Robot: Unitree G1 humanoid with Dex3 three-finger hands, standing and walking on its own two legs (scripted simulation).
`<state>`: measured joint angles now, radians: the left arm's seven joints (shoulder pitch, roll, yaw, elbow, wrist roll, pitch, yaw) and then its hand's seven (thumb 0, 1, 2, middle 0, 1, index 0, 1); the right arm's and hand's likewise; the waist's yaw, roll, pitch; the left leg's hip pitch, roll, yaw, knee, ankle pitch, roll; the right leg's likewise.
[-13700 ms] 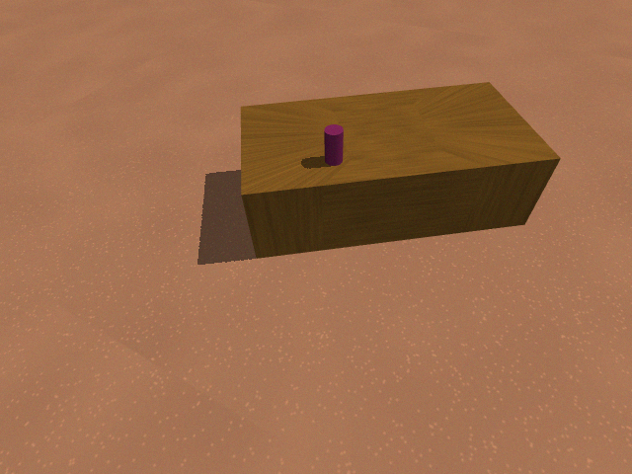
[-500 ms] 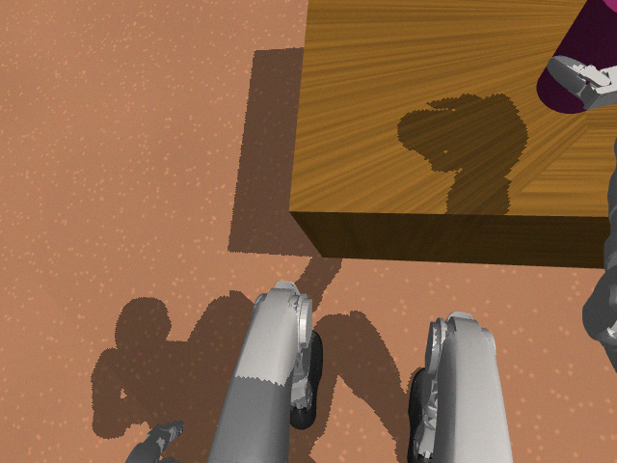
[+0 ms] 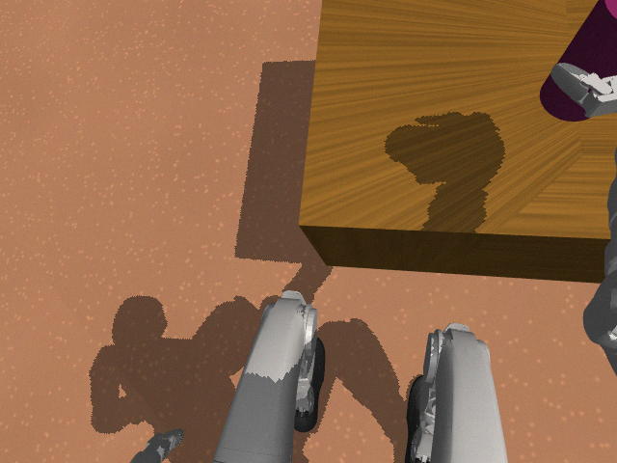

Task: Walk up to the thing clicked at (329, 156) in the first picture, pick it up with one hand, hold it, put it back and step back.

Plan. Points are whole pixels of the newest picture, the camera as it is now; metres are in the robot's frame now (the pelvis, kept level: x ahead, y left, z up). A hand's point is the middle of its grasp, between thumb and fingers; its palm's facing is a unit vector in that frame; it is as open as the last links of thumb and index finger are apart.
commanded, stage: settle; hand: right
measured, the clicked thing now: (604, 55) +0.57 -0.21 +0.04
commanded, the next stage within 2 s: lift in 0.10 s
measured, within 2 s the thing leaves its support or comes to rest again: neither
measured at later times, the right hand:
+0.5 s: hand out of the picture +0.56 -0.21 +0.07, palm faces +0.20 +0.98 -0.02, open 10.1 cm
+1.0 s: hand out of the picture +0.48 -0.20 +0.17, palm faces +0.23 +0.97 -0.01, open 10.1 cm
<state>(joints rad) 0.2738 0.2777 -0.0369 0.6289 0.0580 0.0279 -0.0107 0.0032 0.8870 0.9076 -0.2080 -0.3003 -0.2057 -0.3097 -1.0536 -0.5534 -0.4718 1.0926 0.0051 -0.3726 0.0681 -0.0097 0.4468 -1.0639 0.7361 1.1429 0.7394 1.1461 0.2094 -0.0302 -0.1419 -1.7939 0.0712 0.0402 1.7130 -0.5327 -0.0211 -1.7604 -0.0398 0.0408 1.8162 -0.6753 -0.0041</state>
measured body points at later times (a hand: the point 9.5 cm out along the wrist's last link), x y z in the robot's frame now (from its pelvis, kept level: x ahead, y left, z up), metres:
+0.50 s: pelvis +0.01 +0.00 +0.03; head +0.21 -0.03 +0.43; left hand +0.05 +0.27 -0.09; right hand +0.54 -0.26 +0.07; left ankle +0.10 +0.14 -0.48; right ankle +0.05 -0.12 -0.48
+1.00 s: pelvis +0.03 +0.00 +0.12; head +0.15 -0.02 +0.56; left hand +0.12 +0.27 +0.01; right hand +0.46 -0.25 +0.18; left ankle +0.10 +0.14 -0.48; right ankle +0.05 -0.12 -0.48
